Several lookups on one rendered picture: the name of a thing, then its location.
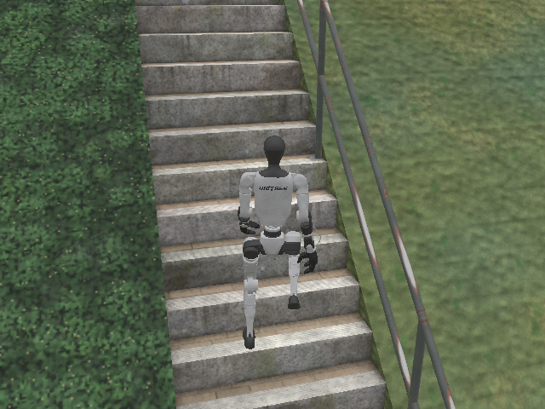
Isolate left robot forearm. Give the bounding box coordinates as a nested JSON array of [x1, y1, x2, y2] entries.
[[238, 206, 250, 228]]

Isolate left robot shin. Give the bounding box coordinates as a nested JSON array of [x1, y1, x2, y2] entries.
[[244, 279, 256, 337]]

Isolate robot left hand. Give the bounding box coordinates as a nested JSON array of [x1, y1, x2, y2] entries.
[[240, 221, 260, 234]]

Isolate right robot forearm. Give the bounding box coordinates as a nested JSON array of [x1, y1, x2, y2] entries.
[[300, 210, 316, 253]]

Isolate right robot upper arm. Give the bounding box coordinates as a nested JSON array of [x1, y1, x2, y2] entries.
[[291, 173, 309, 222]]

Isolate robot right hand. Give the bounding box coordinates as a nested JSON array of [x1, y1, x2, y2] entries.
[[297, 250, 318, 274]]

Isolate left robot upper arm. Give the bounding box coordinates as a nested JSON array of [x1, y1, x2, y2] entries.
[[239, 172, 256, 218]]

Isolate robot right foot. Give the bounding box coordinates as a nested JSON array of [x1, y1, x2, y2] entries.
[[288, 295, 301, 309]]

